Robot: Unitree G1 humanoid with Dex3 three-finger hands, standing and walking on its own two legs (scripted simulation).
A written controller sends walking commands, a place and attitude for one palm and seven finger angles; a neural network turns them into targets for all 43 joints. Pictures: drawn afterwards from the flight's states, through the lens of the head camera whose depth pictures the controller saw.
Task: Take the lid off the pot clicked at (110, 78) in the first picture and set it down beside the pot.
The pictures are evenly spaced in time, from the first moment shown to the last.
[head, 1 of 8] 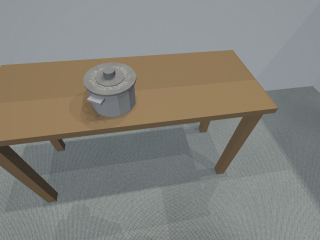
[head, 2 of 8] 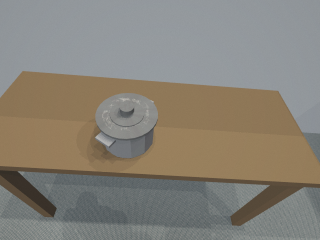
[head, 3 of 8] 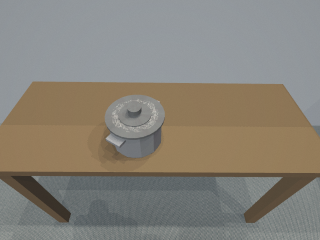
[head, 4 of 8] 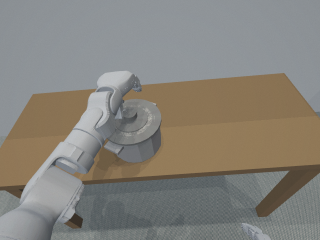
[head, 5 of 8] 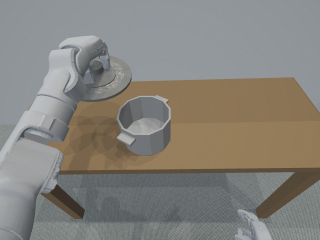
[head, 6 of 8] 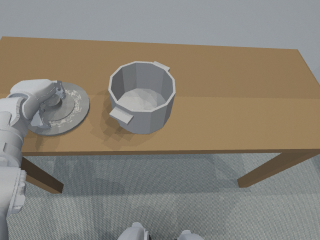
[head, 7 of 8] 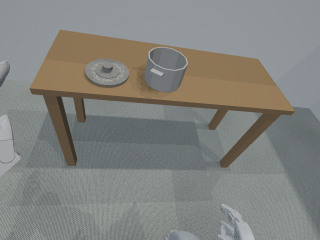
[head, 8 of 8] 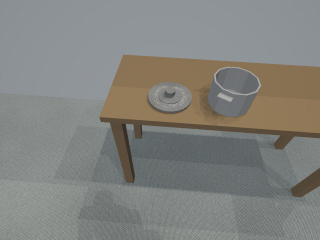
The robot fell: no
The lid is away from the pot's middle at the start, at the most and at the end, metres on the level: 0.00 0.26 0.25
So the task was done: yes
